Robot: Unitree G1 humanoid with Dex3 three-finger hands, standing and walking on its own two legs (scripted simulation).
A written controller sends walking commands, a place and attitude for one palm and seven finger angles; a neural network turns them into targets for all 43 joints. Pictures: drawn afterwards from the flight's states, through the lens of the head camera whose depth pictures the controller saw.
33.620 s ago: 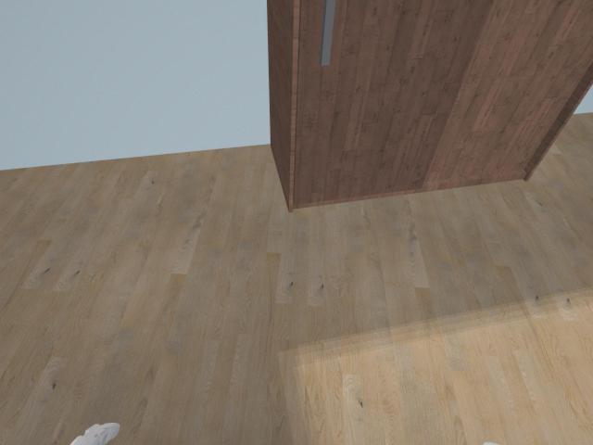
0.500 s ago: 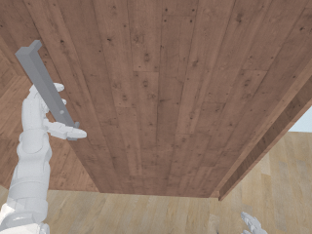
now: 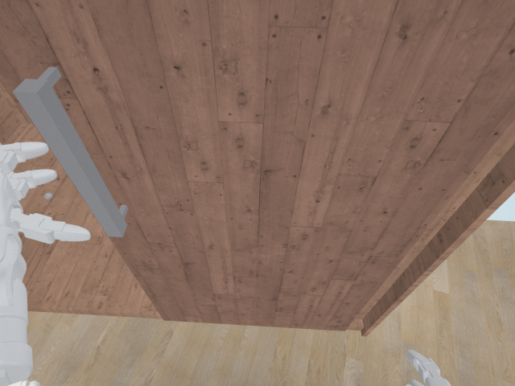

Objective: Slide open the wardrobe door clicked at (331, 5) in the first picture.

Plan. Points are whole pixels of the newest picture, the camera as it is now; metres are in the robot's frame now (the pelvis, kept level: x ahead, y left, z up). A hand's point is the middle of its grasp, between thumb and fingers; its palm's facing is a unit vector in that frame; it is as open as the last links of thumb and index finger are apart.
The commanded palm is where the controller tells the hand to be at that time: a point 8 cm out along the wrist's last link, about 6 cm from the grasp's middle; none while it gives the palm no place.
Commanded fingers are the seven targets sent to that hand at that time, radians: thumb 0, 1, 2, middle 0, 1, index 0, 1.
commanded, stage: slip the hand off the handle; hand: left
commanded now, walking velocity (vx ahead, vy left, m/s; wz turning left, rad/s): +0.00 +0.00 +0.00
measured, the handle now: (90, 166) +0.39 +0.30 +0.13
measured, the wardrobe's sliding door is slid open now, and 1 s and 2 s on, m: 0.56 0.56 0.56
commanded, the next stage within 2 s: draw the hand back to the body in 0.86 s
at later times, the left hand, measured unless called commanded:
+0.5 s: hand (15, 230) +0.28 +0.36 +0.11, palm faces +0.44 -0.87 -0.23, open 14.6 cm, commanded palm +0.23 +0.39 +0.13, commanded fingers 0.00 -0.55 0.20 -0.25 -1.15 -0.25 -1.15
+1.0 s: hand out of the picture +0.19 +0.34 +0.12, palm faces +0.47 -0.84 -0.25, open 14.6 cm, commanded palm +0.16 +0.38 +0.13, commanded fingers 0.00 -0.55 0.20 -0.25 -1.15 -0.25 -1.15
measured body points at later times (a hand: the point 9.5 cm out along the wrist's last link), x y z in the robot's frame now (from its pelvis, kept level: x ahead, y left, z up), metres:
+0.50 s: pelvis +0.00 +0.02 +0.00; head +0.01 +0.02 +0.45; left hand +0.25 +0.40 +0.12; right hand +0.13 -0.24 -0.10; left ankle +0.01 +0.11 -0.72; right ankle -0.01 -0.11 -0.72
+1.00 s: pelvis -0.02 +0.01 +0.00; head -0.02 +0.01 +0.45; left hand +0.16 +0.39 +0.13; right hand +0.18 -0.21 -0.07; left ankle +0.01 +0.11 -0.72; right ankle -0.01 -0.11 -0.72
